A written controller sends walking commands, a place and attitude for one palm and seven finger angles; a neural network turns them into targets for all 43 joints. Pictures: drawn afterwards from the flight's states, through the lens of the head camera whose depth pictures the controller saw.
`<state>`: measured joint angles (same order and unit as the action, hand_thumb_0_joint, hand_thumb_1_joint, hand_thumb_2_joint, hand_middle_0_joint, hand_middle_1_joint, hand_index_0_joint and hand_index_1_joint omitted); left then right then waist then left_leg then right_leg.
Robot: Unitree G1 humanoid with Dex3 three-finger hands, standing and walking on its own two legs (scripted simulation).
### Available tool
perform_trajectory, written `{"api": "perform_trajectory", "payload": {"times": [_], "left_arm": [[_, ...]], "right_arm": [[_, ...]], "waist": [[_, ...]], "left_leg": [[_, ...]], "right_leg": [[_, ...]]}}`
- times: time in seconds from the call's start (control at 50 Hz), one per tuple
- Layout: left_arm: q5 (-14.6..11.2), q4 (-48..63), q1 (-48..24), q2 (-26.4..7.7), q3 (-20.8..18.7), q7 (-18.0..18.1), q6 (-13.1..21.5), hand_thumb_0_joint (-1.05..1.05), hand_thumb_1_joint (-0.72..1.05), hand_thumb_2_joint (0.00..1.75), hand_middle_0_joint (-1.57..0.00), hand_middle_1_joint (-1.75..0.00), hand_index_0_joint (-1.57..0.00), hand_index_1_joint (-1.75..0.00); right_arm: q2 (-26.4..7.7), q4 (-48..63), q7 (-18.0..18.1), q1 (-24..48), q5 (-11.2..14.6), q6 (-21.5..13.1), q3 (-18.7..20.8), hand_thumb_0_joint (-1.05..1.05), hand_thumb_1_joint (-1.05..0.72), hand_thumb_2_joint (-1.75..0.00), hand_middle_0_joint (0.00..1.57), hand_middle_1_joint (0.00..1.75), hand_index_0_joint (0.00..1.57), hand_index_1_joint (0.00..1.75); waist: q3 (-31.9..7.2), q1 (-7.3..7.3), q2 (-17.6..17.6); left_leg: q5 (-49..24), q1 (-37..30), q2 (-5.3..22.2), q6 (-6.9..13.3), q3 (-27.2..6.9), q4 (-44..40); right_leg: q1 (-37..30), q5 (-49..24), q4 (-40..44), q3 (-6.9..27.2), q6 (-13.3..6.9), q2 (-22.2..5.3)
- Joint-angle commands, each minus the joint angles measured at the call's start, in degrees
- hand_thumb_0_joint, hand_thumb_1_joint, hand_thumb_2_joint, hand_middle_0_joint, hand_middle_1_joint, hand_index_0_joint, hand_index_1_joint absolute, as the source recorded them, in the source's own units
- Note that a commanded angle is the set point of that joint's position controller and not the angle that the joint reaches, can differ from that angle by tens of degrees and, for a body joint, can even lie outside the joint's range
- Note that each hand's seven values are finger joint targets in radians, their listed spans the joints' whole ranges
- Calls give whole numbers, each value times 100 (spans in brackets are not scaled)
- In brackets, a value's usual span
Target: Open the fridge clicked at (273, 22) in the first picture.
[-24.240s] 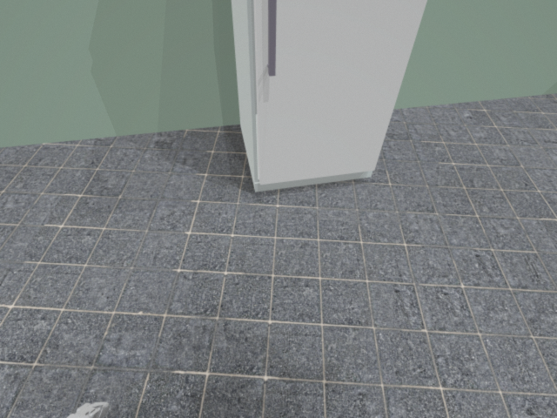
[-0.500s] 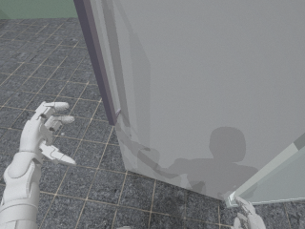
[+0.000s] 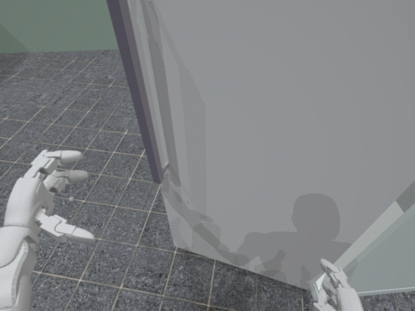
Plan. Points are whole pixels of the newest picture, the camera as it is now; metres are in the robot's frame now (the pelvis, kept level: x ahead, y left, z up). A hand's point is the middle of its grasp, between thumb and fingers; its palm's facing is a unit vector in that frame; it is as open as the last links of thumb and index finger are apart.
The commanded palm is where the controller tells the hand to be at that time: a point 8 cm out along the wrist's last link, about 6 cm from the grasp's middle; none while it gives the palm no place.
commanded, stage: draw the hand back to the body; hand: left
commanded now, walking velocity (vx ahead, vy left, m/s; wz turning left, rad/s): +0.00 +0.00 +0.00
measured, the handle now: (147, 101) +0.48 +0.18 +0.17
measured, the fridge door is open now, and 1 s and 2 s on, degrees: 67 67 67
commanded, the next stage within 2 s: step back with the hand held close in 1.00 s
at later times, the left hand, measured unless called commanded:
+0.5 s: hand (41, 191) +0.24 +0.28 +0.16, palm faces +0.46 -0.81 -0.37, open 9.9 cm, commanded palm +0.18 +0.31 +0.18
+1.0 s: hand (35, 195) +0.22 +0.28 +0.18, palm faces +0.47 -0.80 -0.37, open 7.4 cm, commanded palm +0.17 +0.31 +0.19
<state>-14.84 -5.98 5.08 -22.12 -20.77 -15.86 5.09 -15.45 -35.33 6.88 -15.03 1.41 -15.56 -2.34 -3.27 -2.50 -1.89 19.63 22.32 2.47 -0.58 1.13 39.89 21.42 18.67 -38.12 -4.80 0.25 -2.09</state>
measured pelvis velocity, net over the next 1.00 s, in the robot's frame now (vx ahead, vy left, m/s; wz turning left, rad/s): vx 0.03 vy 0.01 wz -0.02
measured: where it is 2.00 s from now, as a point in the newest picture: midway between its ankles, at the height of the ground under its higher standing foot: outside the picture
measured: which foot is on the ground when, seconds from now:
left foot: down 0.00-1.00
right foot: down 0.00-1.00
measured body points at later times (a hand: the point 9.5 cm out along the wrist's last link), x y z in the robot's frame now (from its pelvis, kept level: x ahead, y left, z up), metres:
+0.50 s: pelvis +0.03 +0.01 +0.02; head +0.01 +0.00 +0.47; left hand +0.21 +0.32 +0.19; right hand +0.22 -0.21 -0.06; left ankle +0.01 +0.12 -0.72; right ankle +0.01 -0.12 -0.72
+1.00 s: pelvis +0.03 +0.01 +0.02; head +0.00 +0.00 +0.47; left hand +0.19 +0.32 +0.20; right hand +0.21 -0.22 -0.06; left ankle +0.01 +0.12 -0.72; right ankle +0.01 -0.12 -0.72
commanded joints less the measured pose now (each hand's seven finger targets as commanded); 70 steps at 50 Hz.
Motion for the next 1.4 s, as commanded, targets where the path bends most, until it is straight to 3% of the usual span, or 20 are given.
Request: {"api": "perform_trajectory", "payload": {"times": [0.0,0.06,0.12,0.24,0.34,0.4,0.44,0.56,0.6,0.74,0.86,1.04,1.08,1.1,1.12,1.14,1.18,1.24,1.28,1.38], "left_arm": [[624,1660,-384,-975,-318,1541,293,0,-19,37,-24,-94,-24,-94],[903,2287,-314,-973,-214,1953,341,0,-8,43,-23,-87,-23,-87],[1060,2448,-344,-1027,-249,2175,314,0,3,48,-23,-81,-23,-81],[1201,2886,42,-987,-274,2283,262,0,25,58,-22,-68,-22,-68],[1186,3051,564,-939,-361,2262,197,0,43,67,-22,-58,-22,-58],[1164,3246,705,-808,-322,2249,184,0,54,73,-21,-51,-21,-51],[1185,3407,773,-1031,-540,2258,201,0,61,76,-21,-47,-21,-47],[1114,3727,1269,-893,-579,2223,189,0,83,87,-20,-34,-20,-34],[1126,3941,1232,-902,-600,2228,223,0,90,90,-20,-30,-20,-30],[1136,3741,1184,-957,-646,2246,195,0,90,90,-20,-30,-20,-30],[1155,3869,1165,-879,-561,2289,235,0,90,90,-20,-30,-20,-30],[1134,3714,1206,-943,-669,2284,296,0,90,90,-20,-30,-20,-30],[1124,3744,1183,-883,-620,2280,291,0,90,90,-20,-30,-20,-30],[1151,3955,1056,-586,-253,2247,318,0,90,90,-20,-30,-20,-30],[1210,4354,325,-1436,-950,2326,569,0,90,90,-20,-30,-20,-30],[1250,4085,451,-1455,-1010,2332,670,0,90,90,-20,-30,-20,-30],[1276,3754,1615,-817,-559,2286,633,0,90,90,-20,-30,-20,-30],[1265,4175,2142,-1013,-792,2349,673,0,90,90,-20,-30,-20,-30],[1241,4309,2352,-1081,-908,2384,698,0,90,90,-20,-30,-20,-30],[1224,4470,2439,-1216,-1094,2472,768,0,90,90,-20,-30,-20,-30]], "right_arm": [[-557,707,21,662,-103,-169,238,0,-90,-90,20,30,20,30],[-545,675,7,707,-143,-85,248,0,-90,-90,20,30,20,30],[-540,617,3,759,-166,19,239,0,-90,-90,20,30,20,30],[-500,549,-22,859,-220,138,243,0,-90,-90,20,30,20,30],[-467,578,-83,916,-235,265,261,0,-90,-90,20,30,20,30],[-393,629,-120,941,-226,320,257,0,-90,-90,20,30,20,30],[-441,631,-118,957,-259,344,271,0,-90,-90,20,30,20,30],[-354,703,-162,976,-251,408,299,0,-90,-90,20,30,20,30],[-336,694,-176,979,-249,402,301,0,-90,-90,20,30,20,30],[-407,634,-125,961,-261,444,335,0,-90,-90,20,30,20,30],[-353,629,-102,996,-264,372,319,0,-90,-90,20,30,20,30],[-364,585,-82,1024,-277,343,327,0,-90,-90,20,30,20,30],[-344,605,-96,1026,-271,347,316,0,-90,-90,20,30,20,30],[-309,637,-119,1068,-266,320,294,0,-90,-90,20,30,20,30],[-505,896,-152,1169,-209,458,279,0,-90,-90,20,30,20,30],[-424,759,-137,1126,-219,548,269,0,-90,-90,20,30,20,30],[-361,830,-154,966,-241,674,321,0,-90,-90,20,30,20,30],[-413,999,-135,905,-242,812,391,0,-90,-90,20,30,20,30],[-404,1119,-128,891,-216,904,410,0,-90,-90,20,30,20,30],[-402,1259,-71,889,-185,995,438,0,-90,-90,20,30,20,30]], "waist": [[-308,-84,-234],[-593,-97,-362],[-460,-101,-171],[-445,-177,-334],[-205,-217,-26],[-35,-196,-240],[-167,-252,-170],[-70,-233,-71],[-55,-223,-319],[-13,-223,39],[-6,-221,-300],[137,-241,-42],[146,-233,-129],[146,-186,-313],[697,79,-98],[651,75,203],[72,99,656],[-662,97,-61],[-864,105,30],[-680,110,-110]], "left_leg": [[-310,-487,-244,189,-26,-1208],[-805,-909,-200,201,-27,-1422],[-1013,-1128,-202,199,-23,-1630],[-1851,-1560,-191,177,10,-1838],[-2093,-1617,-169,159,50,-1938],[-2058,-1608,-151,131,49,-1972],[-2221,-1699,-183,140,68,-1979],[-2326,-1686,-155,167,142,-1923],[-2264,-1700,-168,141,150,-1926],[-2110,-1742,-182,184,190,-1965],[-2057,-1771,-184,166,192,-1967],[-1742,-1692,-189,163,213,-2037],[-1732,-1682,-182,146,211,-2054],[-1678,-1726,-190,142,211,-2058],[-1203,-1083,-60,249,157,-1767],[-950,-1003,-108,237,53,-1644],[-1322,-1156,-89,236,115,-1293],[-2406,-1250,52,209,64,-1262],[-2770,-1152,131,200,-16,-1237],[-2506,-685,253,238,-174,-1392]], "right_leg": [[-605,-72,1221,275,-63,86],[-1019,-644,1259,244,-88,101],[-1143,-842,1408,214,-76,139],[-1575,-1498,1564,183,-93,151],[-1738,-1698,1682,140,-59,171],[-1770,-1617,1681,133,-62,153],[-1861,-1805,1739,136,-60,174],[-1947,-2005,1747,139,-25,138],[-1926,-1921,1754,141,-33,148],[-1854,-1861,1879,130,-13,171],[-1879,-1758,1855,139,-23,157],[-1859,-1506,1990,138,-15,184],[-1861,-1489,1963,140,-10,178],[-1823,-1398,1964,144,-7,175],[-1085,-1550,2208,649,-24,-74],[-1017,-1497,2264,694,-71,-257],[-1010,-1919,2026,708,-118,-481],[-1359,-2875,1416,533,-80,-482],[-1426,-3029,1168,506,-40,-401],[-1330,-2762,876,493,13,-245]]}}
